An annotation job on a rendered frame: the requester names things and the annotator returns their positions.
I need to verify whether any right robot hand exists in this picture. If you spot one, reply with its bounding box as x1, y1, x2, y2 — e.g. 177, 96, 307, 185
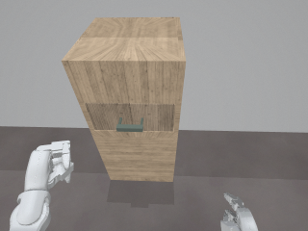
220, 192, 258, 231

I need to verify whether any drawer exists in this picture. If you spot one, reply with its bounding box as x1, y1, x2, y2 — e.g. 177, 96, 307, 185
85, 102, 175, 132

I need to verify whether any handle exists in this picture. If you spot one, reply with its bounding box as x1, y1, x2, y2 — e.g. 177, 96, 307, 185
116, 117, 143, 132

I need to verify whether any left robot forearm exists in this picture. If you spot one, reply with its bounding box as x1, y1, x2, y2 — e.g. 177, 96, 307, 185
10, 189, 51, 231

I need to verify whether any cabinet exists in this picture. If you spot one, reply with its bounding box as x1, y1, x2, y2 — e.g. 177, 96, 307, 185
62, 16, 186, 182

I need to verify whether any left robot hand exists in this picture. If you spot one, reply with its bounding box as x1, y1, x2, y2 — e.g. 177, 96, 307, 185
24, 141, 74, 192

